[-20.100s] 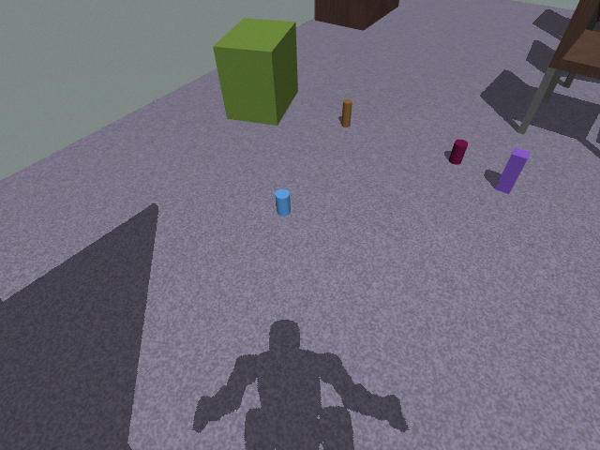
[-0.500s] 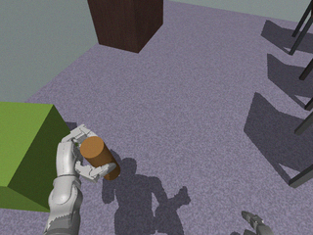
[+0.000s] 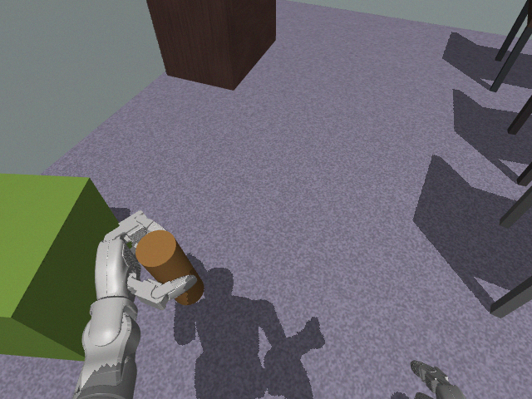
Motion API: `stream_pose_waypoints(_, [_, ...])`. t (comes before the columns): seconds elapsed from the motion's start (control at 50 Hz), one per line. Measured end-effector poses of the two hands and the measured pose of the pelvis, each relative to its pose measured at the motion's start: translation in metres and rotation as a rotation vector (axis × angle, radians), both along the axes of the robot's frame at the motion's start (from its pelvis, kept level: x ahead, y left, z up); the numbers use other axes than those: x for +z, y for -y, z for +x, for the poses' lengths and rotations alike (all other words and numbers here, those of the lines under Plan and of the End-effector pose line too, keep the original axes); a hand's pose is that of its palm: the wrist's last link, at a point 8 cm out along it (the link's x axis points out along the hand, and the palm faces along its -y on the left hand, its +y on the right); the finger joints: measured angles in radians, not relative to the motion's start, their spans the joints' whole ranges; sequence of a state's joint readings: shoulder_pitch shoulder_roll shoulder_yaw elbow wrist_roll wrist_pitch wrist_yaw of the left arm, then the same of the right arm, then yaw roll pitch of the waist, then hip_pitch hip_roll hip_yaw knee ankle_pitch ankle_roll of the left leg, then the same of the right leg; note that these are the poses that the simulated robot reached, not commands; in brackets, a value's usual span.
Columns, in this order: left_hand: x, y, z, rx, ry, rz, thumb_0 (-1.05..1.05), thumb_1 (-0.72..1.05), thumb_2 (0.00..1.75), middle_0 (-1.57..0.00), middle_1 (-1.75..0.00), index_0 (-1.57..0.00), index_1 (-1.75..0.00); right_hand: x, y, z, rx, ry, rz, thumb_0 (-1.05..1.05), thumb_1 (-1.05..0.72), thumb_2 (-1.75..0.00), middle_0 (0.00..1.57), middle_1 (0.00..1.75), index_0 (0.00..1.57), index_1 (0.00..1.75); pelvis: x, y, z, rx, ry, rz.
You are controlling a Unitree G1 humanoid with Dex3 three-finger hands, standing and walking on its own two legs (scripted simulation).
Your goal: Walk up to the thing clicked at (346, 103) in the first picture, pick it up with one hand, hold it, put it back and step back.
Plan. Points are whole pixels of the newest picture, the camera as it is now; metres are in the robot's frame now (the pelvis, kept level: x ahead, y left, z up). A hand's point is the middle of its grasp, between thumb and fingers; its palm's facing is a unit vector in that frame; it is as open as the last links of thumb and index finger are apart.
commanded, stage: hold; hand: left
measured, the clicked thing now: (174, 271) +0.32 +0.15 +0.03
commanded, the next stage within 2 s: crouch in 0.54 s
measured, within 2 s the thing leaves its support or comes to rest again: neither
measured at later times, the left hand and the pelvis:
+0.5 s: hand (158, 254) +0.33 +0.17 +0.05, palm faces +0.12 -0.99 -0.02, open 9.2 cm; pelvis +0.00 +0.00 +0.00, yaw +0 degrees
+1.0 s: hand (167, 272) +0.34 +0.18 -0.01, palm faces +0.15 -0.99 +0.00, open 9.1 cm; pelvis -0.01 +0.00 -0.03, yaw +0 degrees
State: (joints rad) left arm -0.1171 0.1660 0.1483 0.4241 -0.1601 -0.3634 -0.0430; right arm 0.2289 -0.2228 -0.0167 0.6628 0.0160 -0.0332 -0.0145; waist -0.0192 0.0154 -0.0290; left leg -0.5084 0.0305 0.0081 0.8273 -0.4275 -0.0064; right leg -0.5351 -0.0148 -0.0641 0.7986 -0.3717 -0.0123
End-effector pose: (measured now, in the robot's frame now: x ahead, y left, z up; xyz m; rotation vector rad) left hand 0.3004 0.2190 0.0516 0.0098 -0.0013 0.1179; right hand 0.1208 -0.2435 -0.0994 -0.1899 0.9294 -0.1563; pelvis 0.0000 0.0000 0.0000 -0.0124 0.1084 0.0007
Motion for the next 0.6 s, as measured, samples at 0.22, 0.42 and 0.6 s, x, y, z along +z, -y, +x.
stream_pose_waypoints(0.22, [0.0004, 0.0017, -0.0021, -0.007, 0.004, 0.003, -0.01, -0.52, 0.95, -0.93, -1.3, -0.97, -1.31, 0.0013, 0.0026, 0.0029, 0.002, 0.01, -0.008, 0.01, -0.91, -0.9, 0.2, 0.3, 0.2, 0.3, -0.0002, 0.0013, -0.0006, 0.002, -0.001, 0.0])
stream_pose_waypoints(0.42, [0.0021, -0.0002, 0.0037, 0.0, 0.004, 0.004, -0.01, -0.51, 0.95, -0.93, -1.29, -0.97, -1.31, 0.0019, 0.0001, 0.0034, 0.001, 0.013, -0.003, 0.01, -0.9, -0.9, 0.2, 0.3, 0.2, 0.3, 0.0002, 0.001, -0.0007, 0.001, 0.0, -0.001])
stream_pose_waypoints(0.6, [0.0013, -0.0026, 0.0029, -0.002, -0.002, 0.0, -0.01, -0.52, 0.95, -0.93, -1.3, -0.97, -1.31, 0.001, -0.0005, 0.0007, -0.003, 0.004, -0.003, 0.01, -0.91, -0.9, 0.2, 0.3, 0.21, 0.3, 0.0007, -0.0007, 0.0006, 0.0, -0.001, -0.002])
